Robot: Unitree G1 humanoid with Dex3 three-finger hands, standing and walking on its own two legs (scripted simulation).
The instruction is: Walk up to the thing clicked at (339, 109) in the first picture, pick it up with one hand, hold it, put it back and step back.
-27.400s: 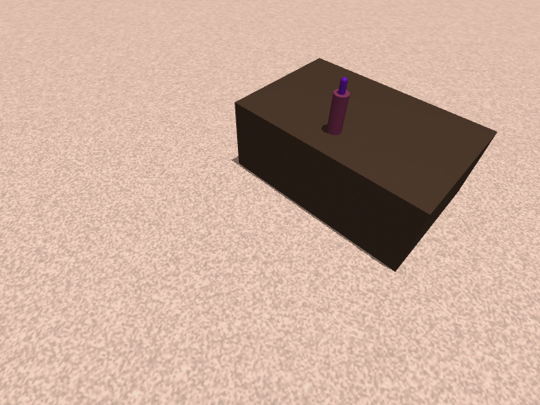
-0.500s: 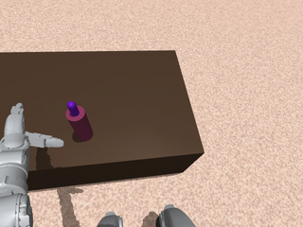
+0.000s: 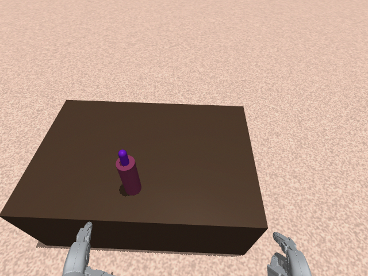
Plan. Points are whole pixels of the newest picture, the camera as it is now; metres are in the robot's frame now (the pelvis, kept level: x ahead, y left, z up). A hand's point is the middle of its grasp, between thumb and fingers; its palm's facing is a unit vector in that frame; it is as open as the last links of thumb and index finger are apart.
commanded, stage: home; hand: left
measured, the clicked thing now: (128, 171) +0.50 +0.21 -0.23
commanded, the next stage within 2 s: stand in 1.88 s
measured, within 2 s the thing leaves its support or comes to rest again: neither
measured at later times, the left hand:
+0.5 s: hand out of the picture +0.15 +0.17 -0.09, palm faces +0.06 -0.96 -0.29, open 17.6 cm
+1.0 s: hand out of the picture +0.05 +0.26 -0.11, palm faces +0.01 -0.92 -0.39, open 17.4 cm
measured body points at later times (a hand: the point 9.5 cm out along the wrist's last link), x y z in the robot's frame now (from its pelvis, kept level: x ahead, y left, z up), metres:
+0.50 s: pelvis -0.01 -0.01 +0.00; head +0.00 -0.01 +0.45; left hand +0.15 +0.22 -0.07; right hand +0.14 -0.25 -0.10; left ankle -0.02 +0.12 -0.71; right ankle +0.00 -0.12 -0.71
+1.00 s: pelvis -0.01 +0.01 +0.03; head -0.03 -0.01 +0.48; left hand +0.05 +0.30 -0.08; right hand +0.07 -0.27 -0.11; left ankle -0.02 +0.12 -0.71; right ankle +0.00 -0.12 -0.71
